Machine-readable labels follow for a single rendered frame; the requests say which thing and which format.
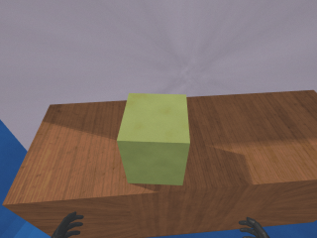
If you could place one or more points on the pedestal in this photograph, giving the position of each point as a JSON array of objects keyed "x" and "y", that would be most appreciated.
[{"x": 250, "y": 155}]

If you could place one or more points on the carton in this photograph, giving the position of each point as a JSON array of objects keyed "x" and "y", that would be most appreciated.
[{"x": 154, "y": 138}]

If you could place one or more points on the robot left hand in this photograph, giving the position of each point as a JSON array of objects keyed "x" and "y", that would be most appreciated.
[{"x": 65, "y": 225}]

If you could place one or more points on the robot right hand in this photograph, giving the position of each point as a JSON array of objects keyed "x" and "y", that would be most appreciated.
[{"x": 257, "y": 230}]

